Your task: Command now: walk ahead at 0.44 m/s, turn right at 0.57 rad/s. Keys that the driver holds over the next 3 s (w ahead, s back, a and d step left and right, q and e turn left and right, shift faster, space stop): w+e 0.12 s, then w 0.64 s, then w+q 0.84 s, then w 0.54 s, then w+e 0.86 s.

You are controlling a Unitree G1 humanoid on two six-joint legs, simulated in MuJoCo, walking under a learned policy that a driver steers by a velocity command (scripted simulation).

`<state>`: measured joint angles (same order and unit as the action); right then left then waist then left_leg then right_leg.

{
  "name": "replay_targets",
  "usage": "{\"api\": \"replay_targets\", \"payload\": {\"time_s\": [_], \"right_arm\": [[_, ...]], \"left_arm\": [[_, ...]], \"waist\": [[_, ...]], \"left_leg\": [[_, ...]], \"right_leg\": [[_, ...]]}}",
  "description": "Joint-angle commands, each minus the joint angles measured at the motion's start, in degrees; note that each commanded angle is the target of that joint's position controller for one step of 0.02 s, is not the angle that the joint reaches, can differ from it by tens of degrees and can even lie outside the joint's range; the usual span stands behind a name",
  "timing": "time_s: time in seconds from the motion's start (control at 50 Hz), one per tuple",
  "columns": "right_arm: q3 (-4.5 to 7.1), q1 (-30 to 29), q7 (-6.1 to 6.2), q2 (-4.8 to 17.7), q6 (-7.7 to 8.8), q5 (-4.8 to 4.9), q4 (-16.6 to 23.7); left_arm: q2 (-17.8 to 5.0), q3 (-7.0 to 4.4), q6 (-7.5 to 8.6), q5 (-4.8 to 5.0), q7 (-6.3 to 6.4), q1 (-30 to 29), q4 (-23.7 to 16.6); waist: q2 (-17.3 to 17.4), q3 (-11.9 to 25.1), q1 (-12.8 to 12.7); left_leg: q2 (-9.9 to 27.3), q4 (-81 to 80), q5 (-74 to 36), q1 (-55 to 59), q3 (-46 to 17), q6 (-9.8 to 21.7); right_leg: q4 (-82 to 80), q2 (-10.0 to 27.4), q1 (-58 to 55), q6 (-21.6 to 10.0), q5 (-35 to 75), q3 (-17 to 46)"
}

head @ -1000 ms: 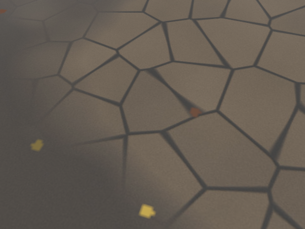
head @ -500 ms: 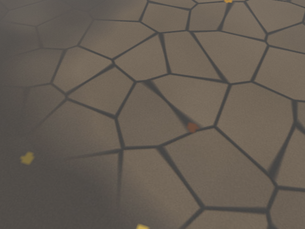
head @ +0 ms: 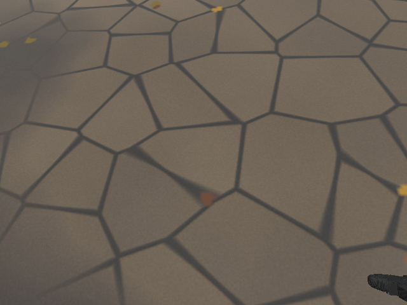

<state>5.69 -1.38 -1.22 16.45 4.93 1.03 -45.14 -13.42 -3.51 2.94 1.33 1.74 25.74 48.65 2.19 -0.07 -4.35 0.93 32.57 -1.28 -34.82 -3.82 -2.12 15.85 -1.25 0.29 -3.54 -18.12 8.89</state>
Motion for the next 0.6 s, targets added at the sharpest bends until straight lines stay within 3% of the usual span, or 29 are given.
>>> {"api": "replay_targets", "payload": {"time_s": [0.02,0.08,0.1,0.12,0.14,0.16,0.18,0.2,0.22,0.24,0.26,0.3,0.36,0.4,0.44,0.52,0.56,0.58,0.6], "right_arm": [[-0.52,-12.6,-0.99,2.8,2.32,0.31,7.4],[0.26,-6.3,-1.09,5.7,3.13,0.46,6.2],[1.21,0.3,-0.72,7.6,3.3,0.17,4.5],[2.21,10.2,-0.21,10.3,3.33,-0.47,2.5],[2.84,20.9,0.44,14.0,2.75,-1.39,1.4],[2.63,22.0,-0.43,14.6,2.37,-1.69,-0.6],[1.06,18.9,-0.46,8.1,2.22,-0.55,0.0],[0.3,15.7,-0.19,5.0,1.82,-0.17,0.1],[-0.04,13.1,-0.21,4.6,1.5,-0.77,0.1],[-0.36,12.1,-0.23,3.6,1.42,-1.37,-0.3],[-0.69,11.7,-0.12,3.2,1.55,-1.86,-0.7],[-0.7,12.1,-0.01,3.5,2.01,-1.17,-1.8],[-0.23,13.0,0.41,6.2,2.0,-0.36,-2.8],[-0.11,13.6,0.63,7.3,1.53,-0.02,-3.1],[-0.08,15.8,0.6,8.4,1.17,0.44,-3.8],[0.04,20.4,0.62,10.2,0.05,1.06,-5.8],[0.11,20.2,0.85,11.1,-0.77,1.03,-6.1],[-0.22,20.1,0.99,10.6,-1.09,0.91,-6.2],[-1.12,20.1,1.21,8.7,-1.1,0.02,-5.5]], "left_arm": [[-10.8,-2.81,0.01,0.34,0.43,2.7,-2.0],[-11.7,-3.29,-0.62,0.33,0.61,-0.1,-3.1],[-11.2,-3.06,-0.69,0.17,0.49,-1.7,-3.9],[-9.8,-2.5,-0.57,-0.45,0.13,-3.9,-5.5],[-5.8,-1.27,-0.26,-1.76,0.1,-2.5,-6.9],[-2.4,-0.28,0.65,0.57,-0.08,6.3,-7.6],[-8.6,-1.48,0.86,1.75,-0.06,4.2,-5.4],[-10.5,-1.88,0.94,1.32,-0.29,-2.1,-6.3],[-9.5,-1.78,1.17,0.49,-0.19,-5.6,-6.9],[-9.0,-1.96,1.3,-0.19,-0.38,-7.7,-7.6],[-8.0,-1.9,1.17,-0.05,-0.75,-7.5,-7.9],[-5.6,-1.28,0.84,0.03,-1.09,-7.9,-8.6],[-4.6,-0.28,0.93,-1.09,-1.48,-13.6,-11.0],[-3.9,0.43,1.36,-1.03,-2.16,-17.5,-12.0],[-4.1,0.74,1.63,-0.69,-2.75,-21.4,-13.0],[-6.2,0.34,1.63,-0.21,-3.55,-26.4,-15.4],[-8.0,-0.6,1.67,-0.49,-3.69,-22.8,-14.9],[-10.0,-1.82,1.55,-0.74,-3.48,-15.9,-12.7],[-13.1,-3.26,1.32,-0.83,-2.92,-6.3,-10.4]], "waist": [[-10.1,-5.0,-1.6],[-13.1,-2.6,2.1],[-13.0,1.2,5.5],[-11.3,8.8,10.2],[-1.5,19.8,12.5],[20.1,24.9,7.1],[12.4,15.9,8.1],[6.4,7.9,8.7],[1.5,4.0,7.4],[1.1,1.7,6.5],[2.2,1.4,5.2],[3.1,0.6,4.2],[1.5,-1.6,4.6],[1.4,-2.2,5.7],[1.3,-2.5,7.1],[1.8,-3.2,7.7],[2.2,-0.9,4.6],[1.7,3.3,1.0],[0.1,9.4,-3.2]], "left_leg": [[-1.6,-4.4,1.2,-2.3,1.6,0.1],[-2.8,-6.3,4.9,8.9,2.6,2.1],[-3.6,-8.0,4.5,18.4,3.5,3.9],[0.9,-6.4,4.6,33.8,0.0,6.9],[12.9,-4.8,11.6,53.3,-14.7,11.2],[23.5,-14.0,21.8,62.4,-41.9,18.5],[21.0,-16.6,28.8,55.8,-38.5,16.6],[18.2,-17.0,25.4,46.6,-27.2,14.4],[15.8,-18.1,18.5,38.6,-21.2,13.7],[14.1,-19.4,13.1,33.6,-17.2,13.8],[12.9,-20.7,10.5,30.7,-14.3,14.0],[12.8,-23.1,7.0,28.4,-11.1,15.3],[12.8,-25.8,2.1,26.7,-6.5,16.1],[10.8,-26.0,-0.2,25.5,-2.1,14.7],[9.7,-25.4,-0.9,25.2,0.3,13.4],[13.2,-22.5,-2.7,32.0,-0.3,11.8],[13.2,-16.2,-13.7,34.3,1.1,10.3],[11.1,-7.4,-21.3,32.9,3.3,8.9],[8.3,5.6,-17.4,25.6,5.6,6.8]], "right_leg": [[-1.7,12.4,1.1,-7.3,13.7,10.8],[2.9,12.7,2.4,-5.7,24.2,12.5],[8.7,10.3,3.7,-4.3,33.0,11.2],[20.6,6.8,9.5,-2.2,33.8,8.8],[38.9,1.2,22.3,0.5,16.7,3.8],[54.2,-3.9,38.0,2.4,-16.8,3.0],[59.6,0.6,42.7,2.4,-13.1,3.9],[58.6,2.8,43.1,2.1,-7.7,1.3],[56.6,4.8,40.6,1.8,-3.8,-0.1],[54.2,6.0,39.1,1.6,-1.9,-0.5],[52.6,7.0,36.9,1.2,-0.9,-0.6],[48.3,7.9,36.6,1.5,-0.8,-2.0],[38.1,9.1,38.5,3.0,5.3,-4.5],[29.7,8.4,35.9,3.2,12.4,-6.4],[23.2,6.7,32.4,3.3,17.3,-8.3],[16.8,5.1,31.3,1.5,16.1,-8.7],[14.0,2.9,24.5,-0.3,13.7,-10.5],[12.9,1.2,14.5,-1.8,13.7,-11.9],[14.5,4.4,-0.1,-4.0,14.7,-8.5]]}}
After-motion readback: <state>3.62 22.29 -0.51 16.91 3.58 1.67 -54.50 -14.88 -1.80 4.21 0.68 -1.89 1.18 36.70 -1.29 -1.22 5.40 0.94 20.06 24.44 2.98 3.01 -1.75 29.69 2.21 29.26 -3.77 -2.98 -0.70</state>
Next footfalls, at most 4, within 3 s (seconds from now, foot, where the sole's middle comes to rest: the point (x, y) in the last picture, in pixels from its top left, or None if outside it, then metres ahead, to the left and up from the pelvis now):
0.12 left None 0.24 0.14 -0.78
0.60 right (302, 304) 0.49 -0.17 -0.78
1.14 left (241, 210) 0.82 0.03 -0.78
1.60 right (282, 148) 1.13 -0.14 -0.78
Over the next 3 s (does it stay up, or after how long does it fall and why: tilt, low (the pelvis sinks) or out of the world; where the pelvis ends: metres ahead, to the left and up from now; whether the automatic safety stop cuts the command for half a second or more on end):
stays up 1.65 0.14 0.00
